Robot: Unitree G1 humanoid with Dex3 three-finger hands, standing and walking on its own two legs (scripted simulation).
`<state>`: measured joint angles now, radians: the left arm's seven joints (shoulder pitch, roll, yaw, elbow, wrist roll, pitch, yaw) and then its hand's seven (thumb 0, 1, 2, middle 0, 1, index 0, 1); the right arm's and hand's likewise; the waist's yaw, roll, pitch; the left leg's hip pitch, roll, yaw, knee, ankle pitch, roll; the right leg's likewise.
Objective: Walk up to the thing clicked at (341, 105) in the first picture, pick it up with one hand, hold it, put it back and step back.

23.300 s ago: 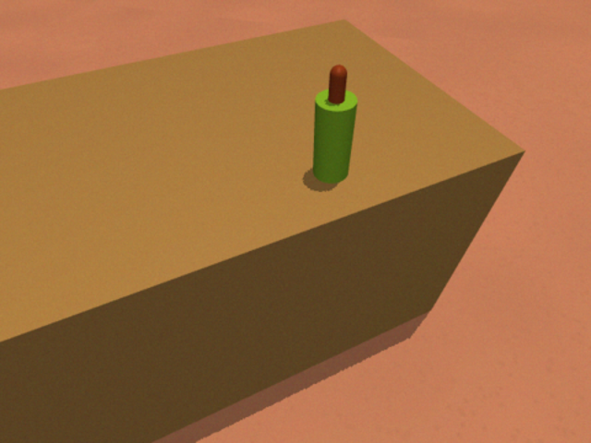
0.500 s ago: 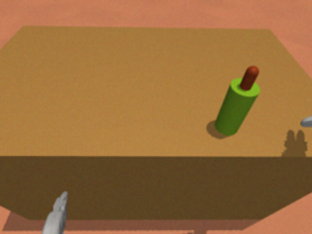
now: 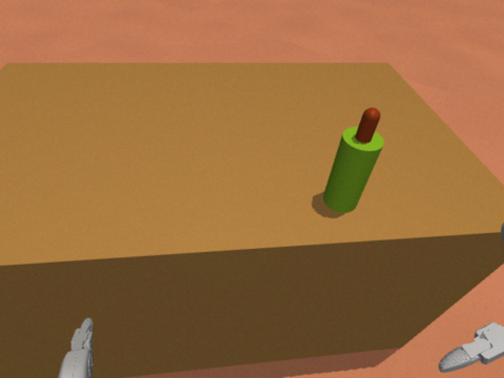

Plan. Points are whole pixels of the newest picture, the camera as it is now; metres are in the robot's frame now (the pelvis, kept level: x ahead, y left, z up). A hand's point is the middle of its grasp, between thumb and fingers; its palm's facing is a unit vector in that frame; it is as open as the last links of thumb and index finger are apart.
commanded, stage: sink last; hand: right
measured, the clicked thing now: (354, 160) +0.47 -0.21 +0.10
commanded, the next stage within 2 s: home in 0.26 s
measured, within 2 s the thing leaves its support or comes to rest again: neither
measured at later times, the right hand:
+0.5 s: hand (485, 293) +0.17 -0.27 +0.14, palm faces +0.39 +0.82 -0.42, open 17.6 cm
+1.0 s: hand (351, 359) +0.17 -0.17 -0.08, palm faces +0.04 +0.98 -0.19, open 17.6 cm
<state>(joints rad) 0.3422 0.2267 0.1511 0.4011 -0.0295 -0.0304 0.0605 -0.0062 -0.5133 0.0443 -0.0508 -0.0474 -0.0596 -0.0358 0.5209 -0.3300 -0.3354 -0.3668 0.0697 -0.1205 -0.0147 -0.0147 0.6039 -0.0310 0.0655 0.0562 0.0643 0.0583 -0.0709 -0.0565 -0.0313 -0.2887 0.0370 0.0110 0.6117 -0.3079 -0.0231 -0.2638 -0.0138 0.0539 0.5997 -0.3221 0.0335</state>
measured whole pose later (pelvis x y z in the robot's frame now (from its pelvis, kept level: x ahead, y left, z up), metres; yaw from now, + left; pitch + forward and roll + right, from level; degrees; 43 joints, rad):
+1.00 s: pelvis +0.00 +0.00 +0.01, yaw +1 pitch +0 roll +0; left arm 0.19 0.17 0.00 0.61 0.00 -0.12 0.06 0.01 0.82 0.86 -0.20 -0.29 -0.20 -0.29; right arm 0.31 -0.17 -0.01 0.44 -0.01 -0.14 -0.03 -0.02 0.58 -0.03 0.05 0.05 0.05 0.05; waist 0.00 0.02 0.04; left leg -0.29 0.03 0.00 0.55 -0.27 -0.02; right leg -0.26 -0.02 0.04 0.54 -0.29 0.04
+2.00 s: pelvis -0.01 -0.02 +0.01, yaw +2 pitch -4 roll -1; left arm 0.18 0.37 -0.01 1.06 0.03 0.01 -0.01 0.01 0.90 0.90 -0.21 -0.30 -0.21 -0.30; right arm 0.20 -0.37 0.03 1.04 -0.02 -0.01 0.00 -0.01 0.57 -0.02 0.05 0.04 0.05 0.05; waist 0.00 -0.01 0.04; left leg -0.18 0.05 -0.03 0.44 -0.20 -0.04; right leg -0.13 -0.01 0.00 0.42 -0.22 0.01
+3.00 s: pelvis +0.00 +0.00 +0.02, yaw +3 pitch -3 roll +0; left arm 0.11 0.36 -0.01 1.13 0.02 0.00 -0.01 0.01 0.90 0.90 -0.21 -0.30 -0.21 -0.30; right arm 0.12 -0.36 0.02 1.11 -0.01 -0.01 0.00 -0.01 0.57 -0.03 0.06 0.04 0.05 0.05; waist 0.00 0.00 0.06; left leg -0.14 0.03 -0.03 0.37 -0.18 -0.03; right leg -0.09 -0.03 0.01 0.34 -0.20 0.03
